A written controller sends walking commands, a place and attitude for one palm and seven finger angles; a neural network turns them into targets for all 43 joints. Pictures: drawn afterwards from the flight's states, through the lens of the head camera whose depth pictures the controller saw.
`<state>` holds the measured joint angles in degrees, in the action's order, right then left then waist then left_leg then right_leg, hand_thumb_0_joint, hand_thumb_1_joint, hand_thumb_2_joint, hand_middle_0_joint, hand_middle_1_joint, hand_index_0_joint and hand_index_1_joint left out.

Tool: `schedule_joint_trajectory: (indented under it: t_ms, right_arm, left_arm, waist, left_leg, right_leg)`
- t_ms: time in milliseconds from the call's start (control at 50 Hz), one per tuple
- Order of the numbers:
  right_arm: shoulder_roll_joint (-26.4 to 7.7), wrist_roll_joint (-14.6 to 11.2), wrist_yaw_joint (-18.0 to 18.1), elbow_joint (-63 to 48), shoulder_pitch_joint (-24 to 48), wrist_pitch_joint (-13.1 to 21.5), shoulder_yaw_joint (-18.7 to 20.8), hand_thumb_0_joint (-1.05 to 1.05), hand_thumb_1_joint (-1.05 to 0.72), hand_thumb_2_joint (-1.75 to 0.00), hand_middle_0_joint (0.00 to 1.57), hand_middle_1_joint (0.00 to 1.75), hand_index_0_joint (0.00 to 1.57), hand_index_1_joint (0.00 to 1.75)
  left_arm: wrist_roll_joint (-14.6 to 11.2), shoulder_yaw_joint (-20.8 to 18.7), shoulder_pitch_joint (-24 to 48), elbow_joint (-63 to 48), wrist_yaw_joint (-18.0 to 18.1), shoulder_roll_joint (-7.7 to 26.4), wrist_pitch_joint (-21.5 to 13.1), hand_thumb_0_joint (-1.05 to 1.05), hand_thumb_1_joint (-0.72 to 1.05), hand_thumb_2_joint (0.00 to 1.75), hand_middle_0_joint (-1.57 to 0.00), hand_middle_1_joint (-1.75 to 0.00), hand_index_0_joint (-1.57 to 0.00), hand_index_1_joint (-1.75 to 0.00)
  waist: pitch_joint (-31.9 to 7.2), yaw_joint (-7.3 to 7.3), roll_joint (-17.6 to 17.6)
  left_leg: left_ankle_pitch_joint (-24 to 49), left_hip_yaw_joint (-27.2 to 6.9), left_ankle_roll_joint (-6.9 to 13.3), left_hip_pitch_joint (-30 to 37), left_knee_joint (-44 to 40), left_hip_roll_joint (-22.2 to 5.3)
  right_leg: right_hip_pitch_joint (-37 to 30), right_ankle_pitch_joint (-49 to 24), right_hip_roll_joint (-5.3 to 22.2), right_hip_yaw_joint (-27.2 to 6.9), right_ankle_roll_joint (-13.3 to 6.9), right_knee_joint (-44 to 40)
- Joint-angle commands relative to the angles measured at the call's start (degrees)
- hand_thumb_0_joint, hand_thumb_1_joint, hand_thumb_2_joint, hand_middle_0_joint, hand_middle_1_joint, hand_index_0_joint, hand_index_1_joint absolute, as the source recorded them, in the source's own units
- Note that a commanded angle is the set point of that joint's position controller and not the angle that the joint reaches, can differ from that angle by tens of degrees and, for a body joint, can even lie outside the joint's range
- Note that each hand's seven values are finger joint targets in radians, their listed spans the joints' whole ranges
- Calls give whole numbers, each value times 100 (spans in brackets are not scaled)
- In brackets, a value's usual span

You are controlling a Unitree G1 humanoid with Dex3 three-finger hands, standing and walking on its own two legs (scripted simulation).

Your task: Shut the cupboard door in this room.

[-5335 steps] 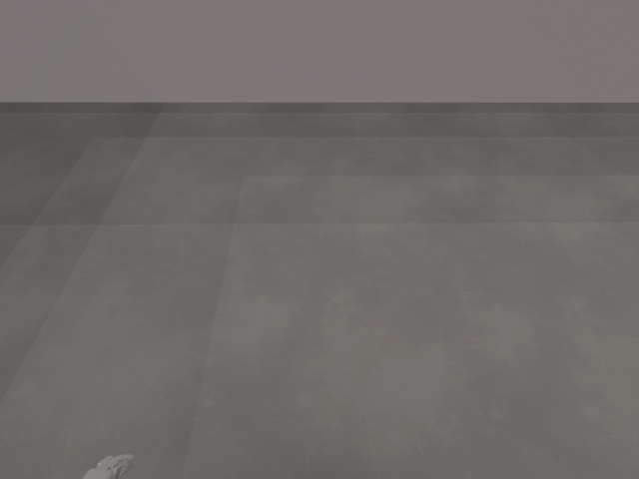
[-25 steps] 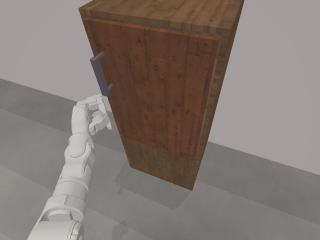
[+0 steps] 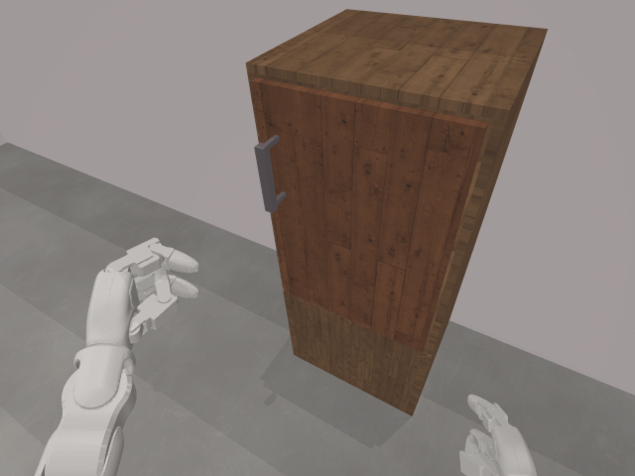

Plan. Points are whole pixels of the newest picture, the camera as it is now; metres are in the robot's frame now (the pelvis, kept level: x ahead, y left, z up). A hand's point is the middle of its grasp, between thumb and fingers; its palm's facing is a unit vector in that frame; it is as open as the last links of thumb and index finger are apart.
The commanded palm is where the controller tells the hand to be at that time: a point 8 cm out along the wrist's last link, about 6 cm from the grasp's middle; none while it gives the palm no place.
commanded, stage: draw the hand back to the body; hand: left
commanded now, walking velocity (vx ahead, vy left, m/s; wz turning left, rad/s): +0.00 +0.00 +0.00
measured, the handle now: (272, 174) +0.64 +0.16 +0.05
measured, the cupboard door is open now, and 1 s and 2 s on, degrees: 0 0 0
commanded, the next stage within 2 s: step back with the hand held close in 0.72 s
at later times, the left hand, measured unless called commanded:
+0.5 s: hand (57, 349) +0.19 +0.28 +0.15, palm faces +0.51 -0.76 -0.40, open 7.1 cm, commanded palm +0.14 +0.30 +0.17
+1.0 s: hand (82, 343) +0.20 +0.26 +0.15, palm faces +0.43 -0.78 -0.45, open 7.4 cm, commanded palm +0.14 +0.30 +0.17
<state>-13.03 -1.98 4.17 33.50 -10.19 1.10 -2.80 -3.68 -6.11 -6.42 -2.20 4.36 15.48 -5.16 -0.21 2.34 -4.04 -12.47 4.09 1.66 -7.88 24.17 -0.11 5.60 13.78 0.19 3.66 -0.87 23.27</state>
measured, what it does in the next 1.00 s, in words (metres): stands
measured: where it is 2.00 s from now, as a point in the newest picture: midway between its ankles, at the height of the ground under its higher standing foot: outside the picture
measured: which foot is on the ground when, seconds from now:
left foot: down 0.00-1.00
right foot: down 0.00-1.00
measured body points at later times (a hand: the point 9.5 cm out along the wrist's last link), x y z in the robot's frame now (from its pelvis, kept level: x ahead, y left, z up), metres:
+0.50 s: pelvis +0.01 +0.00 +0.00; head -0.02 -0.03 +0.45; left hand +0.15 +0.31 +0.18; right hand +0.20 -0.22 -0.09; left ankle +0.01 +0.10 -0.74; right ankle -0.01 -0.11 -0.74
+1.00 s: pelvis +0.00 -0.01 +0.00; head +0.00 -0.03 +0.45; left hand +0.17 +0.30 +0.17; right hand +0.18 -0.24 -0.10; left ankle +0.01 +0.10 -0.74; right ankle -0.01 -0.11 -0.74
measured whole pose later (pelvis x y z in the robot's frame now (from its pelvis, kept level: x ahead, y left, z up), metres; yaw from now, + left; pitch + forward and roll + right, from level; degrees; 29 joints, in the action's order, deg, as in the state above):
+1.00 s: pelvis +0.00 -0.01 +0.00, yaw +0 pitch -1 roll -1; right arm -14.5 -1.0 4.3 35.2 -11.4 2.2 0.2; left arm -3.3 -20.3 -28.1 -19.9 6.2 20.0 -7.5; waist -1.0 1.6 -5.3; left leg -14.3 2.9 1.1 -12.9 28.3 -1.7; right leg 8.6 13.9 -1.3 4.7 -1.4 23.5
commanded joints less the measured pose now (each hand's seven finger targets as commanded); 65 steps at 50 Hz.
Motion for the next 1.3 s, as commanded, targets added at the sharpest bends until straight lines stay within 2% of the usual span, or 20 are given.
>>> schedule_joint_trajectory:
  t_ms: [0,40,100,200,320,380,500,560,620,700,800,820,840,860,940,1020,1080,1120,1200,1280]
  right_arm:
    - [-607,41,14,-829,681,270,216,0,-90,-90,20,30,20,30]
    - [-596,72,7,-826,691,264,231,0,-90,-90,20,30,20,30]
    - [-568,101,4,-851,711,292,243,0,-90,-90,20,30,20,30]
    - [-537,117,-26,-825,709,416,286,0,-90,-90,20,30,20,30]
    - [-554,106,-30,-753,656,519,362,0,-90,-90,20,30,20,30]
    - [-632,100,-13,-677,622,588,396,0,-90,-90,20,30,20,30]
    - [-650,117,69,-654,623,675,413,0,-90,-90,20,30,20,30]
    - [-585,136,73,-647,663,741,400,0,-90,-90,20,30,20,30]
    - [-540,150,54,-629,691,767,360,0,-90,-90,20,30,20,30]
    - [-527,134,46,-612,688,720,355,0,-90,-90,20,30,20,30]
    - [-560,111,44,-631,670,681,397,0,-90,-90,20,30,20,30]
    - [-556,119,46,-629,670,673,403,0,-90,-90,20,30,20,30]
    - [-729,72,25,-801,602,562,478,0,-90,-90,20,30,20,30]
    - [-645,100,34,-714,562,498,472,0,-90,-90,20,30,20,30]
    - [-620,96,41,-759,543,363,488,0,-90,-90,20,30,20,30]
    - [-712,91,117,-906,527,230,539,0,-90,-90,20,30,20,30]
    - [-759,92,174,-1019,541,121,568,0,-90,-90,20,30,20,30]
    - [-726,70,178,-1095,479,42,568,0,-90,-90,20,30,20,30]
    - [-753,67,174,-1111,410,-17,581,0,-90,-90,20,30,20,30]
    - [-838,78,179,-1082,409,21,605,0,-90,-90,20,30,20,30]
  left_arm:
    - [-10,-562,851,-1727,68,845,-261,0,90,90,-64,-78,-64,-78]
    - [-19,-890,540,-1954,105,1049,-261,0,90,90,-58,-72,-58,-72]
    - [-16,-1241,48,-2422,135,1264,-265,0,90,90,-50,-63,-50,-63]
    - [-19,-1680,-764,-3029,207,1463,-293,0,90,90,-36,-48,-36,-48]
    - [-70,-2162,-1616,-3029,268,1594,-291,0,90,90,-20,-30,-20,-30]
    - [-25,-1735,-1368,-2821,246,1225,-260,0,90,90,-20,-30,-20,-30]
    - [20,-1828,-1004,-2895,335,1433,-314,0,90,90,-20,-30,-20,-30]
    - [37,-1986,-1185,-3163,374,1575,-389,0,90,90,-20,-30,-20,-30]
    - [21,-2054,-1399,-3182,373,1590,-393,0,90,90,-20,-30,-20,-30]
    - [-39,-2020,-1538,-2819,311,1457,-327,0,90,90,-20,-30,-20,-30]
    - [-53,-1948,-1471,-2749,262,1393,-331,0,90,90,-20,-30,-20,-30]
    - [-61,-1973,-1485,-2705,266,1409,-333,0,90,90,-20,-30,-20,-30]
    - [-16,-2444,-1044,-3039,288,1993,-512,0,90,90,-20,-30,-20,-30]
    - [-11,-2199,-1504,-2718,269,1700,-530,0,90,90,-20,-30,-20,-30]
    - [21,-2117,-1796,-2945,327,1684,-618,0,90,90,-20,-30,-20,-30]
    - [-12,-2334,-2075,-3426,418,1887,-631,0,90,90,-20,-30,-20,-30]
    - [-38,-2638,-2252,-3641,467,2155,-611,0,90,90,-20,-30,-20,-30]
    - [-57,-2588,-2371,-3616,470,2042,-582,0,90,90,-20,-30,-20,-30]
    - [-68,-2538,-2584,-3336,482,1918,-551,0,90,90,-20,-30,-20,-30]
    - [-26,-2566,-2513,-3245,517,1959,-598,0,90,90,-20,-30,-20,-30]
  waist:
    - [-459,-89,177]
    - [-500,-34,293]
    - [-711,45,48]
    - [-657,89,-142]
    - [-122,116,-11]
    - [81,3,134]
    - [-246,56,316]
    - [-524,129,-63]
    - [-358,153,-221]
    - [79,117,44]
    - [42,91,101]
    - [36,102,222]
    - [145,-70,218]
    - [-5,-105,551]
    - [-420,-144,438]
    - [-920,-165,73]
    - [-1188,-138,-36]
    - [-1150,-159,97]
    - [-927,-187,158]
    - [-609,-190,114]
  left_leg:
    - [677,-385,-38,474,-570,-88]
    - [727,-406,-49,461,-561,-94]
    - [1103,-381,-59,485,-482,-76]
    - [1379,-374,-99,417,-387,-89]
    - [1087,-353,-94,187,-420,-126]
    - [863,-338,-51,243,-458,-136]
    - [607,-352,22,336,-477,-64]
    - [785,-315,10,409,-401,-20]
    - [921,-305,-31,290,-385,-28]
    - [848,-256,-26,167,-403,-65]
    - [815,-230,-2,252,-427,-81]
    - [779,-235,9,256,-421,-83]
    - [374,-304,100,-149,-27,-247]
    - [277,-345,100,-146,186,-203]
    - [501,-331,44,-253,487,-189]
    - [1630,-445,14,-127,309,-381]
    - [2435,-549,20,-161,231,-513]
    - [2546,-559,7,-315,205,-592]
    - [1896,-659,22,-849,34,-679]
    - [250,-791,135,-1626,-258,-720]
  right_leg:
    - [161,-704,-85,-161,-15,-512]
    - [86,-747,-90,-130,-17,-497]
    - [-164,-1089,-48,-146,-27,-429]
    - [-191,-1258,-32,-118,-20,-380]
    - [47,-971,-23,-102,5,-456]
    - [303,-734,-25,-110,36,-561]
    - [174,-456,17,-155,42,-558]
    - [-18,-678,32,-182,17,-494]
    - [-61,-856,43,-178,3,-499]
    - [128,-771,41,-204,32,-625]
    - [167,-700,37,-218,58,-656]
    - [183,-656,34,-221,64,-668]
    - [701,-787,405,-724,50,-912]
    - [789,-760,608,-819,5,-942]
    - [762,-1305,899,-896,-134,-619]
    - [479,-2112,659,-580,-43,27]
    - [248,-2521,434,-462,41,418]
    - [214,-2523,376,-444,61,568]
    - [240,-2090,363,-509,69,612]
    - [263,-1005,289,-611,98,472]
